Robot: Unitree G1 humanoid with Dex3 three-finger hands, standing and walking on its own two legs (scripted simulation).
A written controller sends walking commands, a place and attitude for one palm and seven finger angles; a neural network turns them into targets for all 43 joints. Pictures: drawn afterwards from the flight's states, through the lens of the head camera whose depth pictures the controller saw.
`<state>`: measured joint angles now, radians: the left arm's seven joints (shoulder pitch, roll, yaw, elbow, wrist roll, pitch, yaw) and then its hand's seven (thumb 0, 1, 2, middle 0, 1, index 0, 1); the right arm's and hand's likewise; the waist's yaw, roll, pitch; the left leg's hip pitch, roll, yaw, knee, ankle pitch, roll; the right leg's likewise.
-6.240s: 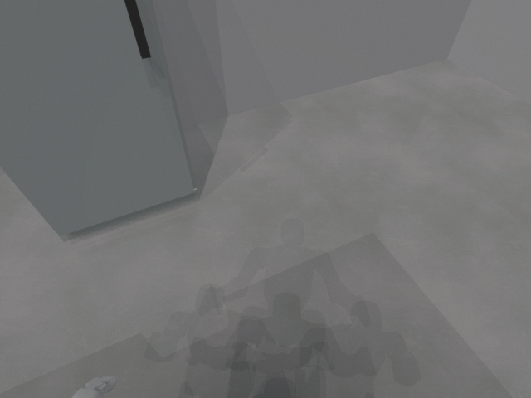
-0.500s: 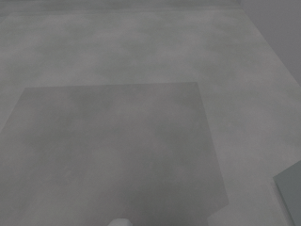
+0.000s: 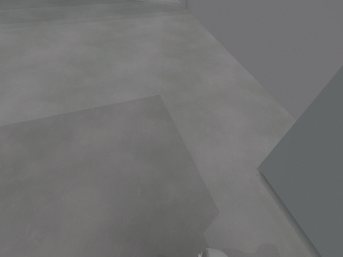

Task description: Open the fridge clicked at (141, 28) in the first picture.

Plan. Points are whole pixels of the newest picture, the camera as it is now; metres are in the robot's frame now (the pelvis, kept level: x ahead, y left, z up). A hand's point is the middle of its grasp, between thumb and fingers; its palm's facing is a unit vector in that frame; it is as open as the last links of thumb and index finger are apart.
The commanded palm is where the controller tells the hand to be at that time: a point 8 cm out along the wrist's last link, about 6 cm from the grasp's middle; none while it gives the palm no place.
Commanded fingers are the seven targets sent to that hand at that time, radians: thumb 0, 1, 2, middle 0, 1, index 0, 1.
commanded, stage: turn to face it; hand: right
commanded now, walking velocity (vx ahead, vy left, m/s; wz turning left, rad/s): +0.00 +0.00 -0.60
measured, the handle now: out of the picture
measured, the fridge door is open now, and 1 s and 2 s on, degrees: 0 0 0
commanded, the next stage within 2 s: take the last steps up to it in 1.72 s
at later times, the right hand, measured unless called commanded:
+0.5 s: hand out of the picture +0.02 -0.27 -0.16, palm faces +0.31 +0.91 -0.27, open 7.4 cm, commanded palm none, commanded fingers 0.00 -0.90 -0.90 0.20 0.30 0.20 0.30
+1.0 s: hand out of the picture -0.07 -0.21 -0.16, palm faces +0.57 +0.78 -0.26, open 7.4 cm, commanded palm none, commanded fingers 0.00 -0.90 -0.90 0.20 0.30 0.20 0.30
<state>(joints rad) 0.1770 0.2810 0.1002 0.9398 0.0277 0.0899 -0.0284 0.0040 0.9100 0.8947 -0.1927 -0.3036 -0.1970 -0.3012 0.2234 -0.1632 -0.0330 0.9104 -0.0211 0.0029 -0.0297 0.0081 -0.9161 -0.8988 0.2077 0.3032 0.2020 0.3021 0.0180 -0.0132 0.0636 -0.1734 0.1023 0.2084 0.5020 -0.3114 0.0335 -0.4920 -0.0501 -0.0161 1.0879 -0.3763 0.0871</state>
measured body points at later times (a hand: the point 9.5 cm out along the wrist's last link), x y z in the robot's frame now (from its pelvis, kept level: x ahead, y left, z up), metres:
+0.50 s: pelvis -0.01 -0.03 +0.00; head +0.02 -0.06 +0.44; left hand +0.14 +0.19 -0.14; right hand +0.00 -0.32 -0.14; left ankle +0.03 +0.12 -0.68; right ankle -0.03 -0.14 -0.74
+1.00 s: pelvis -0.01 -0.01 -0.01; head +0.03 -0.02 +0.44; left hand +0.19 +0.18 -0.15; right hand -0.10 -0.25 -0.14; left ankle +0.03 +0.11 -0.74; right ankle -0.10 -0.12 -0.70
